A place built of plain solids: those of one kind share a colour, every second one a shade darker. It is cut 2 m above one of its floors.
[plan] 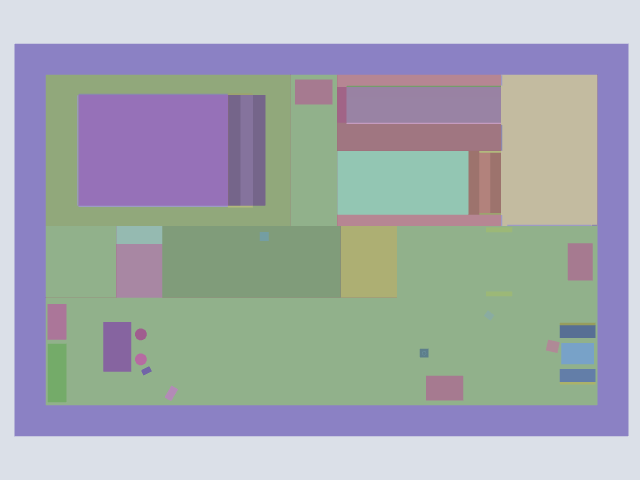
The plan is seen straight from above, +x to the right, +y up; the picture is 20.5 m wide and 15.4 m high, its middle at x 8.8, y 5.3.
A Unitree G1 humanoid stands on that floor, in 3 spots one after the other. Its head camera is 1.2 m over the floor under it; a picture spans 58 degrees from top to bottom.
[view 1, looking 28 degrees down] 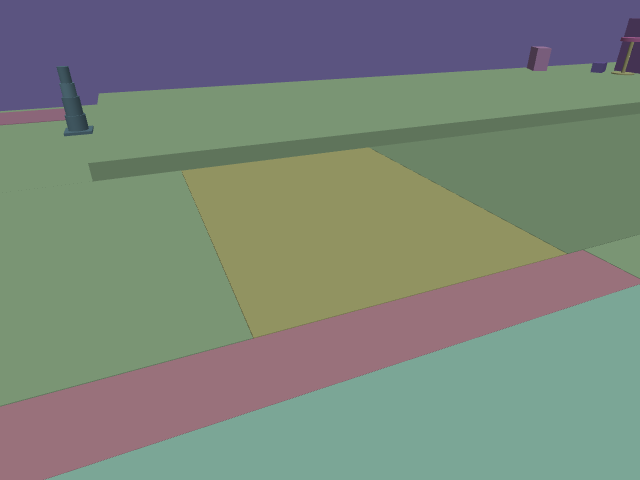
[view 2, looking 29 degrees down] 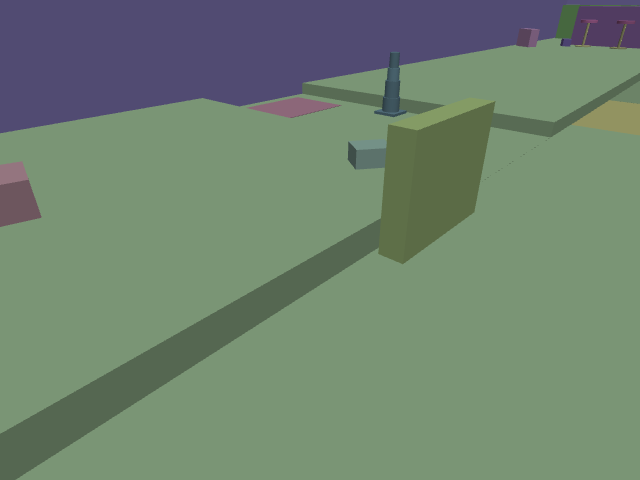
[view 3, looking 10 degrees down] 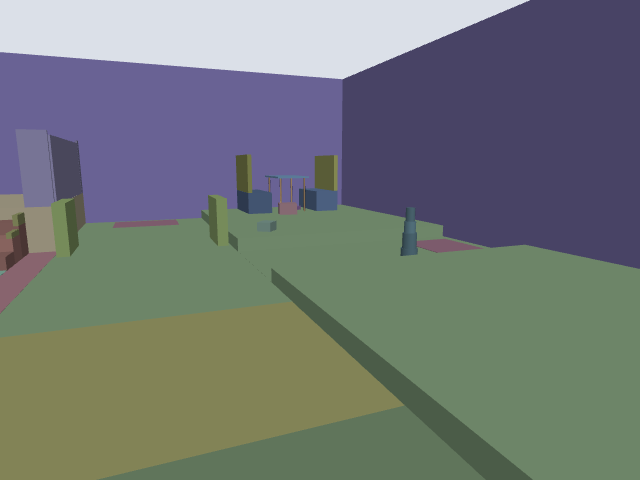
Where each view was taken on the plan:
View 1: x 11.56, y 7.14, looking -113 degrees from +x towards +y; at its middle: floor_bed_cover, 2.56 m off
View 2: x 16.67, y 4.60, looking -138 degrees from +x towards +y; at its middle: floor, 2.10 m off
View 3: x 7.77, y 4.60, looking -22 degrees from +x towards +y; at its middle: floor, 6.44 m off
